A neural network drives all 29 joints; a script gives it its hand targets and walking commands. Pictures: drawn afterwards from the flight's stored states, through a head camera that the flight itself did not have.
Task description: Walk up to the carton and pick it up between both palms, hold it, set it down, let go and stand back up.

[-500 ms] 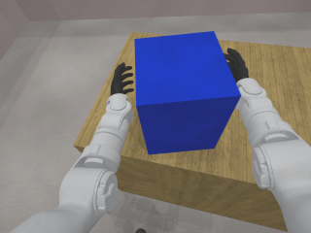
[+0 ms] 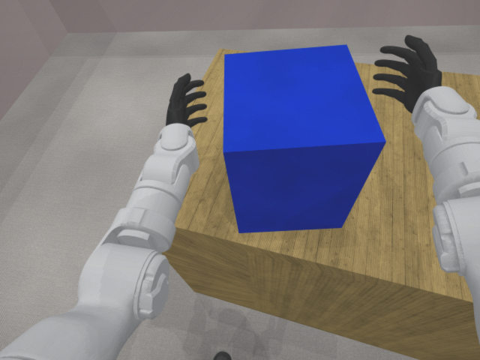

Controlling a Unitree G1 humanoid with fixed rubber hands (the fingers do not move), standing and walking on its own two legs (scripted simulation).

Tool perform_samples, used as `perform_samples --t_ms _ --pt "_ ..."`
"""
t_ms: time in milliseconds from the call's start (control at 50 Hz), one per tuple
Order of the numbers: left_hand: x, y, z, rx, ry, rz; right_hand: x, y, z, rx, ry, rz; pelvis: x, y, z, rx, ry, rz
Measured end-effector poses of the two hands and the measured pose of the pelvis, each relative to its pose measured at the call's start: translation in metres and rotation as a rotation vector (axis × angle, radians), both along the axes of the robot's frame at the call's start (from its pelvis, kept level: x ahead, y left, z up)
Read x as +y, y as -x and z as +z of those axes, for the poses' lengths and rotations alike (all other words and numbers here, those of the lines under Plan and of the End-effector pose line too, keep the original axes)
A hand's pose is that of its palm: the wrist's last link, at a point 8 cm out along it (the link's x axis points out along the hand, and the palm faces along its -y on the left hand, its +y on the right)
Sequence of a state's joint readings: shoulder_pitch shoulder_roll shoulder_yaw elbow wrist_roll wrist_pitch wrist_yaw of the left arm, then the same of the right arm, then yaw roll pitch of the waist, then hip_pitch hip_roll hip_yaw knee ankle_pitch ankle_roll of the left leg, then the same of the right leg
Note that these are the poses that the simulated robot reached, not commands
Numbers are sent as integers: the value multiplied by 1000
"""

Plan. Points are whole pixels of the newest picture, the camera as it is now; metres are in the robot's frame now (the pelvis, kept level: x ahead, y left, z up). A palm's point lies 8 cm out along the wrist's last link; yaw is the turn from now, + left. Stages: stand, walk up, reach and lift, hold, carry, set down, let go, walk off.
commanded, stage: set down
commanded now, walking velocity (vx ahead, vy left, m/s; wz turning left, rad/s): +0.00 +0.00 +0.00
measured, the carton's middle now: (287, 148) +0.48 +0.05 +0.06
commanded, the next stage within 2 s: none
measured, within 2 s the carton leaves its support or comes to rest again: neither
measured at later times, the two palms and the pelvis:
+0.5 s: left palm (156, 80) +0.42 +0.23 +0.22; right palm (450, 37) +0.53 -0.13 +0.25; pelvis +0.00 +0.00 +0.01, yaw +1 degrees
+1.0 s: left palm (146, 134) +0.37 +0.24 +0.16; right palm (461, 95) +0.50 -0.17 +0.19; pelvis +0.00 +0.00 +0.02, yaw +2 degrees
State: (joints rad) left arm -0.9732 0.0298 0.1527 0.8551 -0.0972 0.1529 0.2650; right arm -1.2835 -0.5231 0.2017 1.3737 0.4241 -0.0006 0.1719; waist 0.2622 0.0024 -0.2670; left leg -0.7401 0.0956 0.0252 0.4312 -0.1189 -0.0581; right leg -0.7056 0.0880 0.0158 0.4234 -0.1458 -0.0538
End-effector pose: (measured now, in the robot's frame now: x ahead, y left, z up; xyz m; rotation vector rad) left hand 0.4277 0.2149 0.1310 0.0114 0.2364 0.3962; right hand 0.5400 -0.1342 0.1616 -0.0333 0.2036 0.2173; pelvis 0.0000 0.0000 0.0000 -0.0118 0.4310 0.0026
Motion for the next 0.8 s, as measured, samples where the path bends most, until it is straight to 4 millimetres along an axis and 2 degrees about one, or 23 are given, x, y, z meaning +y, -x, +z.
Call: perform_samples --t_ms 220,380,560,700,800 --pt "12 8 40 22 -11 34 1 9 27 13 -27 4 5 6 4 -52 -2 15" --pt "11 5 64 43 20 34 0 12 62 31 -33 -5 4 8 6 -86 -5 15" --pt "13 5 97 17 25 47 5 9 96 16 -60 12 4 0 10 -125 -8 22" --pt "18 10 108 7 16 53 -2 7 97 17 -56 5 4 -7 14 -170 -12 32" --pt "17 15 94 19 27 35 -15 11 81 30 -12 -12 2 -8 15 -202 -13 34"
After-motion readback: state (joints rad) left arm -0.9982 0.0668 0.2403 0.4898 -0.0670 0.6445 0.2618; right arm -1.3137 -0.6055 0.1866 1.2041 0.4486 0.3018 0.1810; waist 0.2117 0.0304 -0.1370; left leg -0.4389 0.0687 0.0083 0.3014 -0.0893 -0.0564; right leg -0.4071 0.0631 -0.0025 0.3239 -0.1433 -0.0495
